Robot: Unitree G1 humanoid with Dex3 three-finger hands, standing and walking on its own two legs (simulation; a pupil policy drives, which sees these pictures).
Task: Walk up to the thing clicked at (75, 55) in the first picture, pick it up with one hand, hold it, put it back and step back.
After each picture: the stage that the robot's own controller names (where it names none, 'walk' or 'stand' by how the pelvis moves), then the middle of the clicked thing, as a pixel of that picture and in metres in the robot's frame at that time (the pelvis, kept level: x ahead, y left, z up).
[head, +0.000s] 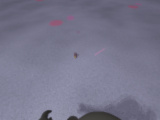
stand; (75, 55) +1.29 +0.30 -0.72
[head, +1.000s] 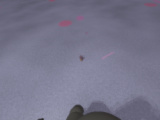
walk; (81, 58) +1.19 +0.26 -0.72
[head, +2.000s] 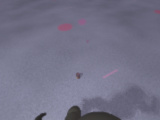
walk; (78, 75) +0.76 +0.22 -0.71
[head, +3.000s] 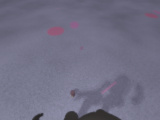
walk; (72, 93) +0.46 +0.18 -0.71
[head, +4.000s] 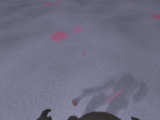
stand; (74, 102) +0.36 +0.18 -0.72
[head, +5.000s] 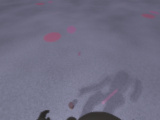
stand; (71, 105) +0.31 +0.21 -0.72
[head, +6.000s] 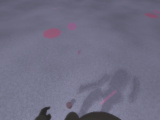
stand; (69, 105) +0.28 +0.21 -0.71
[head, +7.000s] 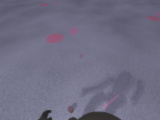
stand; (70, 109) +0.27 +0.21 -0.73
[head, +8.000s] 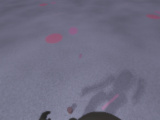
stand; (70, 110) +0.26 +0.23 -0.73
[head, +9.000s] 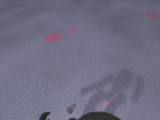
stand; (69, 110) +0.25 +0.23 -0.73
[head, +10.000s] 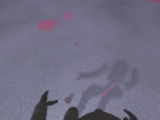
go down; (67, 100) +0.27 +0.23 -0.68
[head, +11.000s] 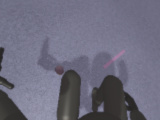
go down; (59, 70) +0.34 +0.24 -0.29
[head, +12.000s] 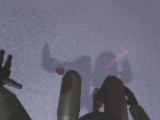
close in; (60, 71) +0.34 +0.25 -0.29
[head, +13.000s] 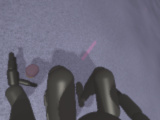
close in; (32, 71) +0.33 +0.27 -0.21
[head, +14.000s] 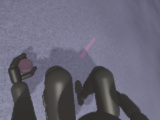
close; (27, 68) +0.34 +0.29 -0.21
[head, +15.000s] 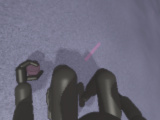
lift; (33, 71) +0.30 +0.28 -0.19
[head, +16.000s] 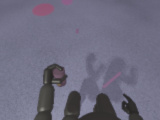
lift; (60, 76) +0.31 +0.20 +0.01
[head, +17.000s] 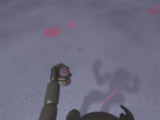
hold; (65, 76) +0.32 +0.18 +0.03
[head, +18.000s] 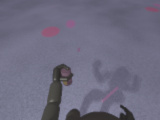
hold; (66, 76) +0.33 +0.17 +0.02
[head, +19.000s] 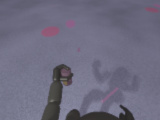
hold; (66, 76) +0.33 +0.17 +0.01
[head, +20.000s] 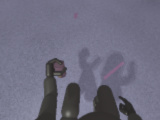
crouch; (60, 69) +0.36 +0.21 -0.07
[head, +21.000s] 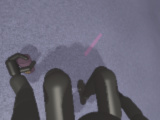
lower; (26, 64) +0.36 +0.30 -0.21
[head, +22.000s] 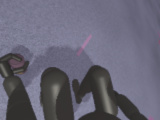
lower; (18, 65) +0.36 +0.31 -0.22
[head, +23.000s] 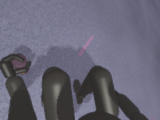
lower; (21, 65) +0.36 +0.31 -0.21
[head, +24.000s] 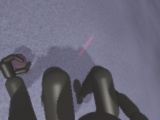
lower; (21, 65) +0.35 +0.31 -0.21
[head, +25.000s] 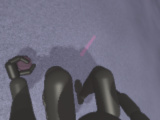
loosen; (25, 66) +0.34 +0.30 -0.21
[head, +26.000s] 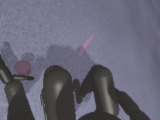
withdraw; (23, 69) +0.33 +0.28 -0.21
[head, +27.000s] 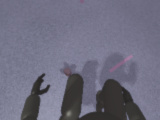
walk; (67, 72) +0.36 +0.23 -0.36
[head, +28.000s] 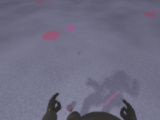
stand; (69, 108) +0.28 +0.20 -0.66
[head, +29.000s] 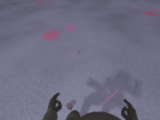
stand; (69, 106) +0.30 +0.22 -0.66
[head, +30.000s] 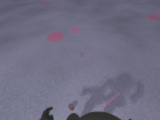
stand; (71, 107) +0.30 +0.21 -0.70
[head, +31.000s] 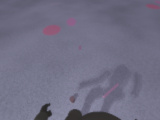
walk; (72, 99) +0.32 +0.19 -0.71
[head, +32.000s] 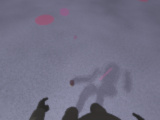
walk; (72, 83) +0.50 +0.18 -0.71
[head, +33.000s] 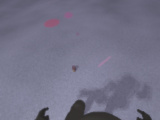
walk; (74, 68) +0.80 +0.32 -0.70
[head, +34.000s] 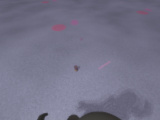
stand; (76, 68) +0.96 +0.24 -0.72
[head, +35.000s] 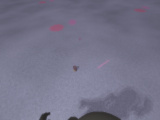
stand; (75, 68) +0.95 +0.26 -0.73
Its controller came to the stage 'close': yes
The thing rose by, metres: 0.72
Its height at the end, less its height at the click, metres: +0.00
